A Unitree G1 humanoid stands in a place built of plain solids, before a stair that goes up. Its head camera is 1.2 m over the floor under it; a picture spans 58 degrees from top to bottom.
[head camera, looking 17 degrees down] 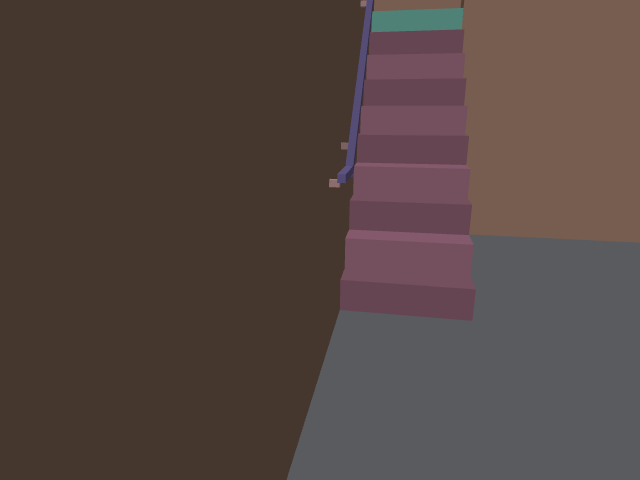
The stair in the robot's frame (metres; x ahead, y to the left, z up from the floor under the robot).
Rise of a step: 0.20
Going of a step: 0.21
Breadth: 0.79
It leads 10 degrees to the right of straight ahead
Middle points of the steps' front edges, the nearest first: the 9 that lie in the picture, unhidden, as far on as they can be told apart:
2.37 -0.51 0.20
2.58 -0.55 0.40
2.78 -0.59 0.61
2.99 -0.62 0.81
3.19 -0.66 1.01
3.40 -0.70 1.21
3.61 -0.74 1.41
3.81 -0.78 1.62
4.02 -0.81 1.82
